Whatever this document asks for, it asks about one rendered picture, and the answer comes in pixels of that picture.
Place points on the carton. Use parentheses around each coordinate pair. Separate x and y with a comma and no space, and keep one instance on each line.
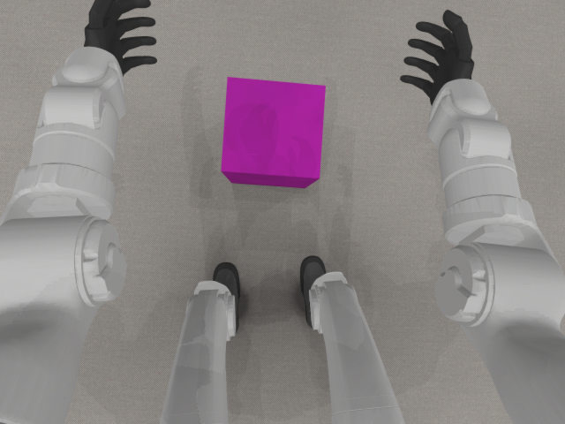
(272,132)

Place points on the right robot thigh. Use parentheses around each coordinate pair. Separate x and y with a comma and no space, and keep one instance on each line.
(360,390)

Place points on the left robot shin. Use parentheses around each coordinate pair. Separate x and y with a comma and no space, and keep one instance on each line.
(208,285)

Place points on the right robot forearm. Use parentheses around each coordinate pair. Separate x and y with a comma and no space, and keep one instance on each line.
(478,171)

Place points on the robot left hand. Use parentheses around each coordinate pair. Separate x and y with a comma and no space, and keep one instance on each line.
(105,30)

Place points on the robot right upper arm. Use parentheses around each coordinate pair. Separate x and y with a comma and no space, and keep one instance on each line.
(509,302)

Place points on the left robot forearm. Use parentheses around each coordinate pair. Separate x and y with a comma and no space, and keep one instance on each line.
(75,142)

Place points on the robot left upper arm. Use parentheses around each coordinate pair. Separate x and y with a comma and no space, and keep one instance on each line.
(55,273)

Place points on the robot right hand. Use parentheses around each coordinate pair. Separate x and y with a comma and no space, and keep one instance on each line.
(454,59)

